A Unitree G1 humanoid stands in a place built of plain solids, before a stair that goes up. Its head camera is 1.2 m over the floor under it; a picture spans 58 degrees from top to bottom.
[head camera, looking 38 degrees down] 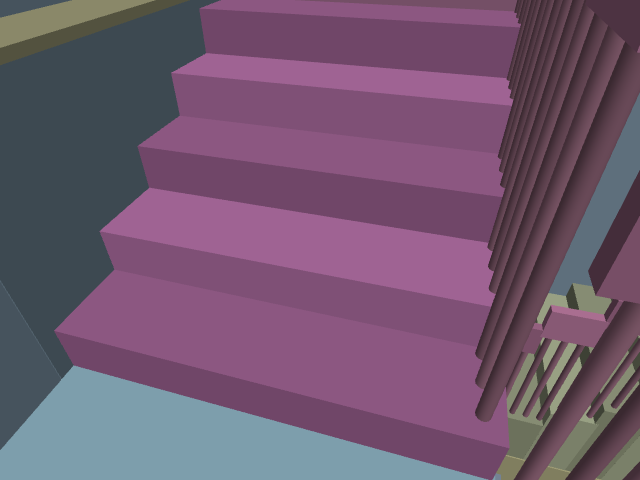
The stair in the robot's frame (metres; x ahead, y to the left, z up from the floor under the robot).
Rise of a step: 0.17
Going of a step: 0.29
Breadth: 1.31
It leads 16 degrees to the right of straight ahead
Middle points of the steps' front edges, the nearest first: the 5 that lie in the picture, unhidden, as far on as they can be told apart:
0.69 0.18 0.17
0.96 0.10 0.34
1.24 0.02 0.52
1.52 -0.06 0.69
1.79 -0.14 0.86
